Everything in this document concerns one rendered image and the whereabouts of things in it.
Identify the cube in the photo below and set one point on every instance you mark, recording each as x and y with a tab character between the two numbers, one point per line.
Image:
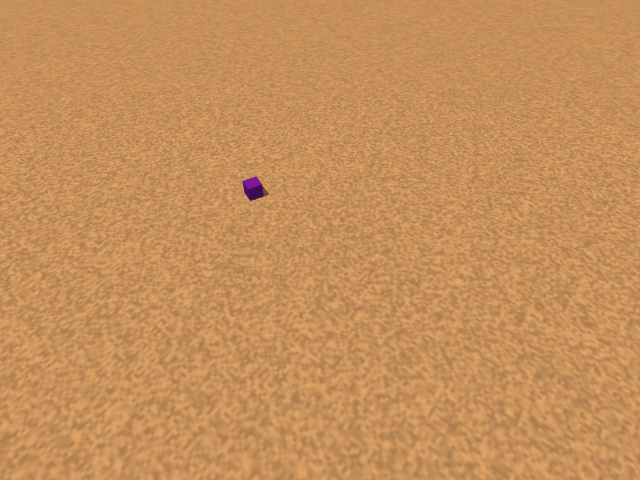
253	188

